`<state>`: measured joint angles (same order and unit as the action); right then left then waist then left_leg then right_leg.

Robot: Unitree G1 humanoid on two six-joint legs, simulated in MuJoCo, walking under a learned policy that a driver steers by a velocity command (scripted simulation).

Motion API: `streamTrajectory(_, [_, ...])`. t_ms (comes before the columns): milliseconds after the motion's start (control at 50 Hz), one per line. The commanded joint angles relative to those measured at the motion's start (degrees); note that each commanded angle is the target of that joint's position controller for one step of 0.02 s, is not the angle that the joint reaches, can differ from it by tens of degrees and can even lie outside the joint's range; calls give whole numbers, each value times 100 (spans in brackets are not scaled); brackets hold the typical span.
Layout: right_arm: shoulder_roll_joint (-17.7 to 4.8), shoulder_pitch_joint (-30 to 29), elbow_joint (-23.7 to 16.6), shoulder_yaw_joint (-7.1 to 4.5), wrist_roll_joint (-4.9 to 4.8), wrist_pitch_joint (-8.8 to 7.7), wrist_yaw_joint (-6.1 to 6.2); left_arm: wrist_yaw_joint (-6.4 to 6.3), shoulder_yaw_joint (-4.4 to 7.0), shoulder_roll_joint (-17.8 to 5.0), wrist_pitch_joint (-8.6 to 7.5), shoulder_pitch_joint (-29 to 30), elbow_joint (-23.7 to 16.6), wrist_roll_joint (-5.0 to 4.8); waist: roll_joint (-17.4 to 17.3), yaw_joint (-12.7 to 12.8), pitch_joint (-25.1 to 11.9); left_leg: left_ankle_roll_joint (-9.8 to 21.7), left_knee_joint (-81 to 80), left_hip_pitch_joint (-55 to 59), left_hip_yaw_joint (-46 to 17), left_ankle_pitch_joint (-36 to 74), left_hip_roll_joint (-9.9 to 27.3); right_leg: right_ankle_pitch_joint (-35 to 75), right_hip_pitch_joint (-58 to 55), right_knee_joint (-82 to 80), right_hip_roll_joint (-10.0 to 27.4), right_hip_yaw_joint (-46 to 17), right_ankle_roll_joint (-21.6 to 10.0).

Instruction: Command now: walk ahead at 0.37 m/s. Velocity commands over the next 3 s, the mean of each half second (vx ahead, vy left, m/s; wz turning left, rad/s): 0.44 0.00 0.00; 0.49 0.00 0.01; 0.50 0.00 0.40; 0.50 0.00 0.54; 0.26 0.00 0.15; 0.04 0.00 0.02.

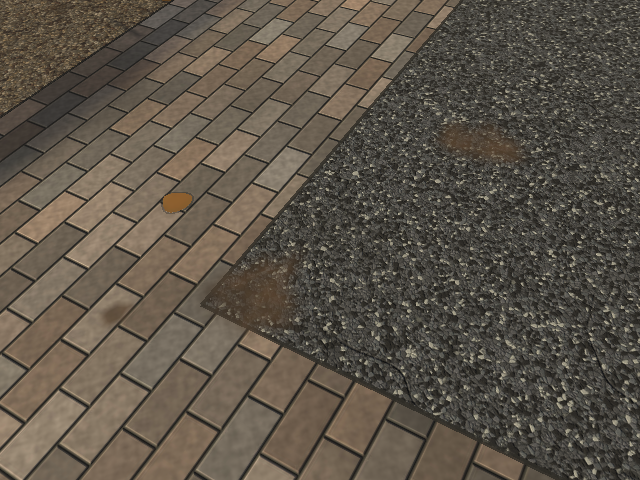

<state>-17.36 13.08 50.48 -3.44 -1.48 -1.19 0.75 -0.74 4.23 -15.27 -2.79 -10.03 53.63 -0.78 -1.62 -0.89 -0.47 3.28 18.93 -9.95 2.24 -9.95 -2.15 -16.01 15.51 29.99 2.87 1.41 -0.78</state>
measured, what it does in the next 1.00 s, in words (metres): walks ahead: right foot, then left foot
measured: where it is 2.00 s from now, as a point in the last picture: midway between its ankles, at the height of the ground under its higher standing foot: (290, 266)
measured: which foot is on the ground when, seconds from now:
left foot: down 0.00-0.02, up 0.04-0.48, down 0.50-1.00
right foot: up 0.00-0.00, down 0.02-0.52, up 0.54-1.00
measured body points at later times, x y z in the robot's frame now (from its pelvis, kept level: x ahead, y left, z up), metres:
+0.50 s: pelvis +0.22 +0.01 -0.03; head +0.26 +0.01 +0.42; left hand +0.13 +0.28 -0.16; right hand +0.47 -0.21 -0.11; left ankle +0.36 +0.12 -0.75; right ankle +0.01 -0.13 -0.74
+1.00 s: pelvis +0.51 +0.01 -0.02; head +0.54 +0.00 +0.43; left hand +0.73 +0.24 -0.11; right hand +0.48 -0.27 -0.16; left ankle +0.36 +0.12 -0.75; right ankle +0.68 -0.11 -0.73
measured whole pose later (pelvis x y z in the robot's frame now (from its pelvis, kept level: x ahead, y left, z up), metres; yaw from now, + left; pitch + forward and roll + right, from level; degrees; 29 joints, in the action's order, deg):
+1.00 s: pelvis +0.51 +0.01 -0.02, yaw +1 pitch +2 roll +2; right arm -15.5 21.4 57.9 -3.4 -1.1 -3.4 0.2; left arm 1.8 2.3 -13.9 -5.3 -0.2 47.7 -1.0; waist 1.5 -4.6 1.4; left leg 0.7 13.6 5.4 2.4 -20.5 -2.5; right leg 0.1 30.9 28.4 3.5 0.1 -2.2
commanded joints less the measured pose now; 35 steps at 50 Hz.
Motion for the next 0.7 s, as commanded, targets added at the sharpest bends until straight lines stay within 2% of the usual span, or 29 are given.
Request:
streamTrajectory(20, [-429,-604,-434,-50,1,-62,-28,2,143,-538,-101,-1001,227,-28,-15,616,-67,500,-10,-1352,-968,-1892,940,62,-1605,-811,32,-93,-244])
streamTrajectory(40, [62,-817,-574,97,101,-100,-86,-46,188,-866,-119,-1591,332,-13,978,776,-214,86,1846,-2207,-241,-1835,354,-795,-2254,-1486,1136,-1629,-599])
streamTrajectory(60, [-67,-984,-827,49,38,-198,-84,-1,326,-1502,-155,-1652,347,36,1764,716,247,-5,2922,-3651,-20,-2299,-72,-2015,-2314,-2105,1984,-3371,-1332])
streamTrajectory(80, [-508,-995,-764,-45,-26,-292,-89,14,234,-1148,-259,-1345,222,83,1071,649,489,35,3645,-3970,-567,-1974,347,-2340,-2126,-2198,2013,-3455,-1440])
streamTrajectory(100, [-632,-816,-684,-92,-84,-338,-137,22,154,-893,-328,-1026,119,63,979,441,536,67,3831,-4157,-687,-1385,503,-2045,-2167,-2199,1773,-3029,-1239])
streamTrajectory(140, [-617,-802,-580,-118,14,-368,-158,60,95,-776,-344,-761,31,5,822,329,521,-26,3760,-4100,-608,-638,734,-1008,-2105,-2309,1481,-2289,-979])
streamTrajectory(160, [-537,-910,-582,-116,40,-364,-173,57,41,-649,-335,-791,45,44,741,317,513,-107,3615,-3900,-565,-279,796,-410,-1944,-2369,1329,-1917,-902])
streamTrajectory(200, [-343,-1046,-588,-82,74,-332,-191,37,19,-627,-322,-953,117,78,735,341,477,-297,3344,-3642,-361,303,762,578,-1745,-2431,1092,-1337,-897])
streamTrajectory(260, [-138,-1449,-691,-14,57,-301,-204,-5,4,-678,-299,-1127,182,75,725,448,576,-415,2438,-3121,-155,1004,674,1298,-1340,-2488,823,-707,-843])
streamTrajectory(300, [-49,-1827,-793,34,37,-308,-237,-26,2,-721,-289,-1340,250,60,728,582,679,-405,1833,-2798,-29,1331,574,1376,-1236,-2554,799,-526,-832])
streamTrajectory(340, [-44,-2096,-875,55,12,-320,-289,-29,8,-754,-261,-1553,344,32,718,655,803,-338,1459,-2693,-11,1402,524,1422,-1399,-2536,924,-486,-857])
streamTrajectory(380, [-95,-2241,-953,59,-13,-342,-351,-30,29,-789,-218,-1628,411,-12,738,612,894,-198,1210,-2722,-93,1244,542,1616,-1744,-2409,1120,-488,-839])
streamTrajectory(420, [-215,-2191,-977,30,-9,-371,-400,-36,73,-857,-165,-1590,434,-38,744,462,823,-27,1037,-2552,-97,899,506,2216,-2097,-2117,1288,-471,-770])
streamTrajectory(440, [-320,-1987,-938,-14,-2,-380,-404,-39,99,-917,-139,-1521,421,-32,806,305,651,65,1012,-2186,-27,703,400,3048,-2207,-1829,1314,-431,-718])
streamTrajectory(460, [-471,-1543,-830,-92,10,-378,-383,-43,128,-991,-104,-1439,406,-18,918,39,311,182,1046,-1511,123,545,211,4225,-2235,-1293,1278,-347,-657])
streamTrajectory(480, [-687,-570,-527,-233,-3,-361,-337,-48,109,-935,-58,-1361,385,10,876,-454,-268,356,1011,-269,264,595,31,4987,-1976,-232,1042,-138,-522])
streamTrajectory(500, [-955,521,-240,-344,23,-332,-269,-57,44,-799,-46,-1368,285,79,604,-878,-1042,612,1311,1611,-394,601,624,3997,-782,1277,806,-48,-350])
streamTrajectory(520, [-1488,1140,-49,-455,131,-301,-255,8,-184,10,-151,-2053,159,65,-1042,-584,-2064,1560,719,3690,-3247,-941,2169,709,1496,3639,-287,28,65])
streamTrajectory(540, [-1036,1049,-30,-302,102,-295,-271,50,-144,-221,-328,-1856,269,-40,-1166,-649,-2303,1601,-255,3522,-4574,-1553,2412,-1591,2047,4524,-468,-877,-21])
streamTrajectory(560, [-769,488,-70,-208,79,-325,-269,75,2,-683,-421,-1257,48,-207,-929,-551,-1237,1289,-357,2707,-3682,-1512,2217,-1339,2598,4860,-118,-832,-127])
streamTrajectory(580, [-588,24,-164,-154,87,-359,-268,44,10,-732,-465,-883,-42,-224,-453,-382,-642,1119,-461,1774,-2879,-977,2001,-821,2531,4669,195,-648,-205])
streamTrajectory(600, [-444,-304,-184,-118,136,-398,-287,-10,42,-678,-457,-733,-64,-140,-159,-185,-252,1017,-618,940,-2286,-383,1779,-379,2290,4286,413,-557,-201])
streamTrajectory(620, [-289,-483,-185,-73,199,-443,-303,-43,69,-576,-388,-831,-32,-75,-253,29,-123,923,-774,400,-1840,20,1555,-95,1891,4007,591,-599,-208])
streamTrajectory(640, [-228,-536,-150,-59,213,-461,-317,-47,55,-420,-308,-955,-6,-53,-340,146,-98,938,-934,91,-1632,152,1467,30,1626,3857,641,-601,-194])
streamTrajectory(660, [-241,-490,-96,-62,191,-483,-315,-52,39,-291,-244,-992,-14,-42,-332,203,-48,997,-1064,-89,-1488,284,1443,63,1550,3695,674,-568,-161])
streamTrajectory(700, [-374,-321,29,-82,168,-512,-258,-65,48,-297,-165,-706,-163,-9,-259,232,179,1081,-1282,-263,-1248,489,1439,355,1817,3235,732,-511,-47])
Next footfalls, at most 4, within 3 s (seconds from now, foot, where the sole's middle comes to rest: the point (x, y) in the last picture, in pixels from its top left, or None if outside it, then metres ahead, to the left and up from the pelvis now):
0.02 right None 0.05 -0.13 -0.78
0.50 left None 0.40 0.13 -0.78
1.02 right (394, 395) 0.71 -0.11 -0.78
1.58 left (271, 312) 0.96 0.18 -0.78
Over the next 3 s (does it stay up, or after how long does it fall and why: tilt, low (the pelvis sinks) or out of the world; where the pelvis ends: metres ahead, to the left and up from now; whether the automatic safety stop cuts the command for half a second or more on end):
stays up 1.26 0.27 -0.01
